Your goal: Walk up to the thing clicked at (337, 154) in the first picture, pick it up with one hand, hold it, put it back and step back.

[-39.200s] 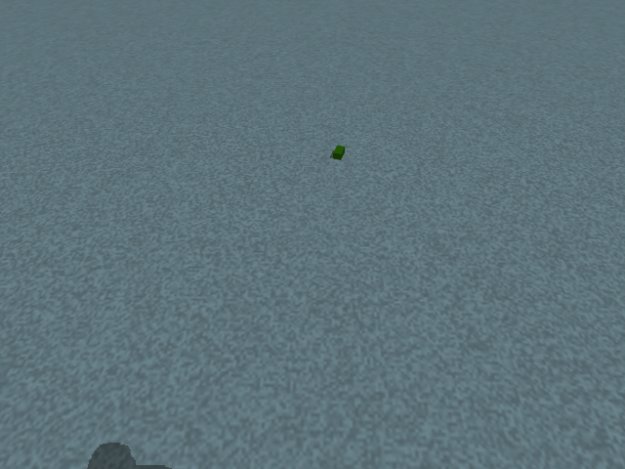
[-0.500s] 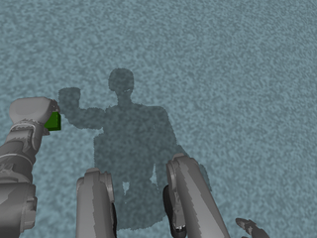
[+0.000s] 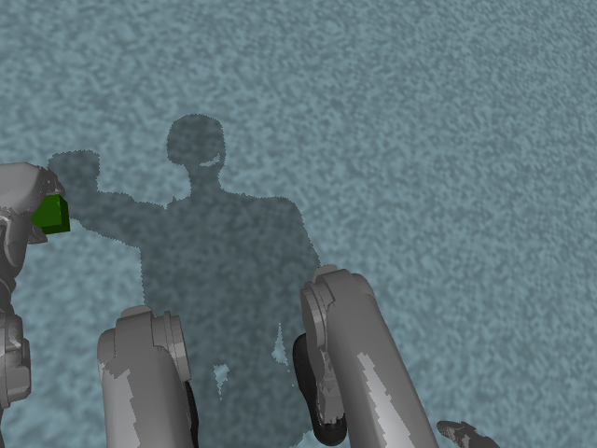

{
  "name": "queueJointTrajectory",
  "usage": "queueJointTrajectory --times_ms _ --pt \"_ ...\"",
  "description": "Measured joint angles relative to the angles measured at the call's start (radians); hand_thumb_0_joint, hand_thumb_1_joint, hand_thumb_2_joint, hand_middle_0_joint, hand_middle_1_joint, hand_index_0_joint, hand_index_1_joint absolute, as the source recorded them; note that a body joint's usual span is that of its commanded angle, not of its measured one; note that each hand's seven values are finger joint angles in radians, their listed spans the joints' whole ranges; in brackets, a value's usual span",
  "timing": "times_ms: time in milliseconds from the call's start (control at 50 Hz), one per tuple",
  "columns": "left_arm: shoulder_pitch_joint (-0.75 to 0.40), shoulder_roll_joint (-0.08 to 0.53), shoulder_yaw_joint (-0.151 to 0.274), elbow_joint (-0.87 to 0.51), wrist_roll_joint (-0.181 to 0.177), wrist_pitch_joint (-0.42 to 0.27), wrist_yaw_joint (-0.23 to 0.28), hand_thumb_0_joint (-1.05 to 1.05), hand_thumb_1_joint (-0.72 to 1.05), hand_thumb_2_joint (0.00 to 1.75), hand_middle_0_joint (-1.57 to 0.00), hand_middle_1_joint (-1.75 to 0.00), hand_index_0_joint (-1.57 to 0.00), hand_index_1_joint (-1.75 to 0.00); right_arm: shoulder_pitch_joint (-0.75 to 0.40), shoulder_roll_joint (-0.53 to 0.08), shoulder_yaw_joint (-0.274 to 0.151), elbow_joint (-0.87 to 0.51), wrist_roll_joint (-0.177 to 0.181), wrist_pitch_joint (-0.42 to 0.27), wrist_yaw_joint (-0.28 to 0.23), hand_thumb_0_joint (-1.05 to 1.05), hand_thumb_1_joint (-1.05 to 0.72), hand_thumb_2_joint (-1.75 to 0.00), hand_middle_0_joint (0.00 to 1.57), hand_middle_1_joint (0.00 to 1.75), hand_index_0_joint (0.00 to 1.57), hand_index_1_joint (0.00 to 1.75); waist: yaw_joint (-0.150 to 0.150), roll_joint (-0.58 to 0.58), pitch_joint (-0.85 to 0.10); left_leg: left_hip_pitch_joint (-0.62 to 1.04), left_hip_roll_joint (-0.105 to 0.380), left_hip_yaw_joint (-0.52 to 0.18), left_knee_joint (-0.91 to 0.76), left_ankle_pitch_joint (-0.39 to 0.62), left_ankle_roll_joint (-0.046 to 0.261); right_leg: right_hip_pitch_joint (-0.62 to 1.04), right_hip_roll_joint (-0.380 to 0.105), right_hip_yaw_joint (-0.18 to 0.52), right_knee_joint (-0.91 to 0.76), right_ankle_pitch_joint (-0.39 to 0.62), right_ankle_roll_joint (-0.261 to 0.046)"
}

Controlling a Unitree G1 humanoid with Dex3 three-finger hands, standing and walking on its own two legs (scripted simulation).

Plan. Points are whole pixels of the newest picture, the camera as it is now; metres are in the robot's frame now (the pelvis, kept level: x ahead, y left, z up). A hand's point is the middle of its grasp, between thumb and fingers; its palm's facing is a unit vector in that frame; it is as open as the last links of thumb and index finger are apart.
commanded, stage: crouch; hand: left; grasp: from above
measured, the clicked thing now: (33, 217) +0.48 +0.29 -0.20
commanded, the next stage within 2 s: lower in 0.24 s
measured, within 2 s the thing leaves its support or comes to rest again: rests again in 1.92 s
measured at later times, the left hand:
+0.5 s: hand (30, 221) +0.47 +0.29 -0.21, palm faces -0.47 -0.05 -0.88, open 7.2 cm
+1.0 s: hand (49, 226) +0.48 +0.29 -0.26, palm faces -0.46 -0.06 -0.88, open 7.2 cm
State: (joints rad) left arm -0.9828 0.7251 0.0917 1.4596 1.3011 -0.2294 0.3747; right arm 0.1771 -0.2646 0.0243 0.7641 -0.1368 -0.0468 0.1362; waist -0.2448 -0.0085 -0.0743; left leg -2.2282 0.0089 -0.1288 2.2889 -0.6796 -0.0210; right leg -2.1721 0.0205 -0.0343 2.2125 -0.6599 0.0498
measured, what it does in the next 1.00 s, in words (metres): lowers itself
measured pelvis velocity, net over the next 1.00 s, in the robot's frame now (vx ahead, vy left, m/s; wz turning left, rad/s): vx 0.01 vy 0.01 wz -0.07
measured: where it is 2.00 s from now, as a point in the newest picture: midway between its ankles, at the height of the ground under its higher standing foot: (256, 431)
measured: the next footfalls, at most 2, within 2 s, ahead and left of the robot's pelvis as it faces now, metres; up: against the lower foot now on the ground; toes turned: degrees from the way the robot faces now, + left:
none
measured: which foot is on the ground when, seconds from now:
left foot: down 0.00-1.00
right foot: down 0.00-1.00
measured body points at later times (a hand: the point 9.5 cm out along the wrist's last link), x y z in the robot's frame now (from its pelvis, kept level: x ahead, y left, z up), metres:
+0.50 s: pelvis +0.00 +0.00 -0.03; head +0.25 +0.07 +0.34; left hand +0.50 +0.29 -0.16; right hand +0.04 -0.27 -0.13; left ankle +0.08 +0.13 -0.33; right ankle +0.10 -0.13 -0.33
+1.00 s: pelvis +0.01 +0.01 -0.06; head +0.27 +0.08 +0.30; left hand +0.50 +0.29 -0.21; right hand +0.03 -0.27 -0.14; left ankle +0.08 +0.13 -0.33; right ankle +0.10 -0.13 -0.33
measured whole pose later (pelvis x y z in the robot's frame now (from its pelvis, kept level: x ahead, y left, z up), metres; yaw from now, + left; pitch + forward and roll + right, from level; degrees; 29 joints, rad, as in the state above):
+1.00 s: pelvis +0.01 +0.01 -0.06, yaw -4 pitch +32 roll -10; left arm -1.03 0.89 0.13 1.61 1.34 -0.25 0.49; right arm 0.13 -0.28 0.16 0.74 -0.20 -0.09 0.17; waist -0.32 -0.06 0.05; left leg -2.36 0.00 -0.20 2.51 -0.72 -0.02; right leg -2.28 0.04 -0.08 2.38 -0.68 0.07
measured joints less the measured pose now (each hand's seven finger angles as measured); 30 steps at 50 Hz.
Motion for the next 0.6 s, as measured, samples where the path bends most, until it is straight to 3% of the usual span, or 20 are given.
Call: queueJointTrajectory --times_ms 140,400,600 --pt "-0.025 0.028 0.002 0.035 0.015 0.001 0.018 -0.01 0.42 0.06 -0.97 -0.16 -1.01 -0.12 -0.007 0.008 0.021 0.007 -0.007 -0.003 -0.003 0.00 -0.91 -0.90 0.20 0.30 0.20 0.30 -0.012 -0.002 0.014 -0.045 -0.003 -0.005 0.055 -0.001 0.005 -0.039 0.004 0.000 0.047 0.000 0.003" --pt "-0.030 0.049 -0.001 0.029 -0.002 0.018 0.006 -0.01 0.41 0.08 -0.99 -0.14 -1.02 -0.11 -0.019 0.009 0.053 -0.015 -0.007 -0.006 0.006 0.00 -0.91 -0.90 0.20 0.30 0.21 0.30 -0.019 -0.007 0.032 -0.071 -0.008 -0.015 0.097 -0.018 0.005 -0.057 0.002 -0.007 0.082 -0.018 0.008" --pt "-0.034 0.098 0.015 0.062 0.010 -0.023 0.014 -0.02 0.39 0.09 -1.00 -0.12 -1.04 -0.09 -0.031 -0.015 0.075 -0.030 -0.020 -0.009 0.013 0.00 -0.91 -0.90 0.20 0.30 0.20 0.30 -0.036 -0.029 0.072 -0.095 -0.012 -0.040 0.141 -0.017 -0.001 -0.075 0.008 -0.025 0.113 -0.011 0.010"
